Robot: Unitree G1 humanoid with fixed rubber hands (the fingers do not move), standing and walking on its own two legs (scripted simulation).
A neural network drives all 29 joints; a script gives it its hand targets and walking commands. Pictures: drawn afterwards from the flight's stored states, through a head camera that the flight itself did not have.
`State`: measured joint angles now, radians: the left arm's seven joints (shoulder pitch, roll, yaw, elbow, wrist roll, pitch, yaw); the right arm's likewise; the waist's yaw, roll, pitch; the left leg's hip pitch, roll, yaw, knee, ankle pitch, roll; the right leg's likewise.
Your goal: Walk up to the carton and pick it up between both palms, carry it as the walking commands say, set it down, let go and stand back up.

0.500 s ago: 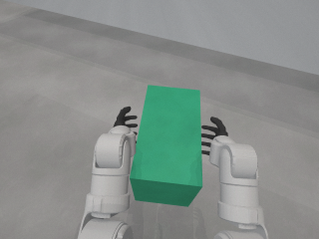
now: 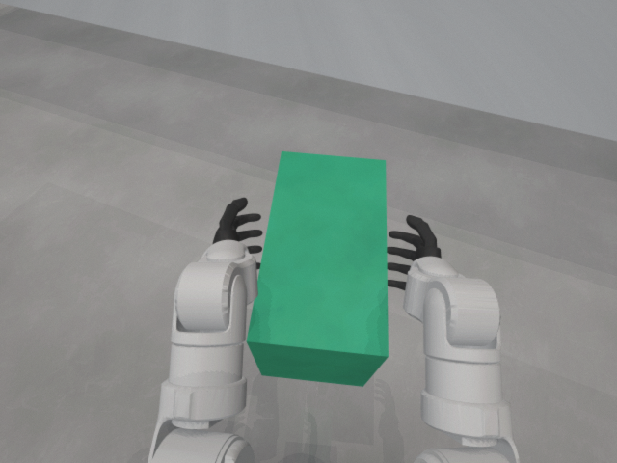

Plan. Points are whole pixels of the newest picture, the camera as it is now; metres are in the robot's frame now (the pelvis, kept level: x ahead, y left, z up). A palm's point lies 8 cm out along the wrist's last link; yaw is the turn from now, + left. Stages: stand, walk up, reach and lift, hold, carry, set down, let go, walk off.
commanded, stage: carry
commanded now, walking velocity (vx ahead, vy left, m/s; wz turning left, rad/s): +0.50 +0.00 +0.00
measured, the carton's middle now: (322, 269) +0.36 -0.01 +0.01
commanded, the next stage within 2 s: none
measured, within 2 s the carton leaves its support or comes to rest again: neither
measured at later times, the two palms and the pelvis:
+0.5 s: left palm (220, 118) +0.61 +0.15 +0.09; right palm (359, 127) +0.59 -0.08 +0.09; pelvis +0.28 +0.05 +0.00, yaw -2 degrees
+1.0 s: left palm (213, 63) +0.79 +0.19 +0.09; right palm (331, 69) +0.77 -0.04 +0.09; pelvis +0.47 +0.09 +0.00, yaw -3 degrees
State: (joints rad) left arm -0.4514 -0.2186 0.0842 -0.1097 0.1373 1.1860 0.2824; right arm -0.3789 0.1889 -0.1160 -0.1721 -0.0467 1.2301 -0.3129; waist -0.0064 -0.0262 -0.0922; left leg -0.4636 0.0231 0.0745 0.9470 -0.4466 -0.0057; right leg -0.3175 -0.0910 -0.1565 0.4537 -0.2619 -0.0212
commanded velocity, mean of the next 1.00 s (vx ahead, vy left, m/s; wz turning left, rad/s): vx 0.23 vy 0.00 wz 0.00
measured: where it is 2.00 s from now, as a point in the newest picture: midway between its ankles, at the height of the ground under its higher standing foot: (294, 374)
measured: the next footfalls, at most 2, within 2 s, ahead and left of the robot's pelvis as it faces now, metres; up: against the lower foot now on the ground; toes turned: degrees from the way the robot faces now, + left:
left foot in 0.16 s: +0.23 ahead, +0.15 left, +0.00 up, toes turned +4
right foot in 0.54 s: +0.46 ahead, -0.06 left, +0.00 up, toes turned -11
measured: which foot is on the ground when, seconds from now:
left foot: up 0.00-0.14, down 0.16-0.56, up 0.58-0.82, down 0.84-1.00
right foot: down 0.00-0.18, up 0.20-0.52, down 0.54-1.00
